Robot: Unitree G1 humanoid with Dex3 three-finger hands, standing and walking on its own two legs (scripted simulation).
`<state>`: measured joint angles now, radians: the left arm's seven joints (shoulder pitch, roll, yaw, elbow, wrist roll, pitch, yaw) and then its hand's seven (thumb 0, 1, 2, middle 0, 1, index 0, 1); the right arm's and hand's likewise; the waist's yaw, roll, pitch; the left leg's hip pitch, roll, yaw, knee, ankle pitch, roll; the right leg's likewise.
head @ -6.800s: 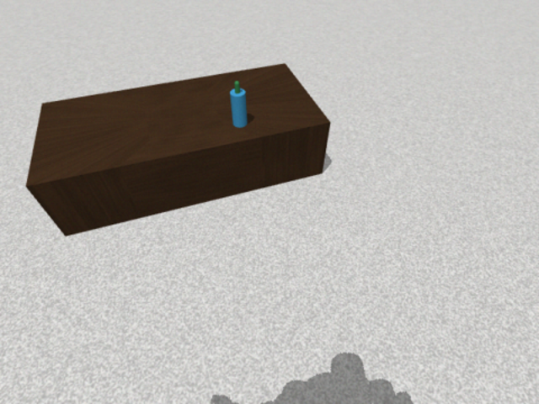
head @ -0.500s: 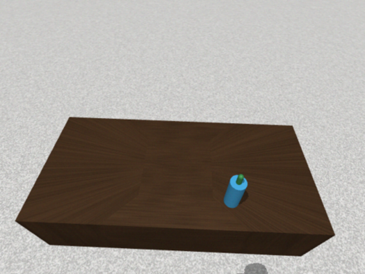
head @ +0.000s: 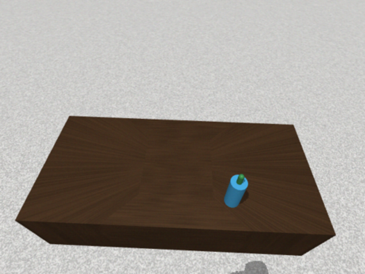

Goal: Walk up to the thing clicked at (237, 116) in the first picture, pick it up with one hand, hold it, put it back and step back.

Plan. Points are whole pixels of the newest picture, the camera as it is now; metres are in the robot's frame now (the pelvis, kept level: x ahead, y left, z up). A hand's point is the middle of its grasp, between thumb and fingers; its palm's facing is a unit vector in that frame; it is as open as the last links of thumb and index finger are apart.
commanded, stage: stand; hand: right
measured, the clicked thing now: (236, 188) +0.48 -0.22 -0.35
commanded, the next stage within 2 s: go down in 0.24 s
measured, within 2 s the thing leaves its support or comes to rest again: neither
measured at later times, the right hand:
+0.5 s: hand out of the picture +0.13 -0.25 -0.16, palm faces +0.06 +0.94 -0.32, open 9.1 cm
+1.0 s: hand out of the picture +0.14 -0.28 -0.16, palm faces +0.05 +0.94 -0.33, open 16.9 cm
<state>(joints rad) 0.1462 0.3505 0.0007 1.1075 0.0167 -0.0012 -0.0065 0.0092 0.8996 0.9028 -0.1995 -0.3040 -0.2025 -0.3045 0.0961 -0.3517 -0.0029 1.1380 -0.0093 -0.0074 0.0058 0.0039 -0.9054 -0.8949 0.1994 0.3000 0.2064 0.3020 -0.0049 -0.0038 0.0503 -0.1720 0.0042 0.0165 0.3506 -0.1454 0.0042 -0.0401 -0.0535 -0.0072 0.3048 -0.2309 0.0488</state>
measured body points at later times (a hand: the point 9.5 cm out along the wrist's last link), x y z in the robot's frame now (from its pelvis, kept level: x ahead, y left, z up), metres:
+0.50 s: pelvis -0.01 +0.00 -0.01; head +0.04 +0.00 +0.44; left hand +0.09 +0.28 -0.14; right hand +0.12 -0.30 -0.13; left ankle +0.03 +0.12 -0.75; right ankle -0.04 -0.15 -0.75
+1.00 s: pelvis +0.00 -0.03 -0.03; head +0.05 -0.04 +0.42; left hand +0.16 +0.21 -0.13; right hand +0.13 -0.32 -0.14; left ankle +0.03 +0.11 -0.75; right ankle -0.04 -0.15 -0.75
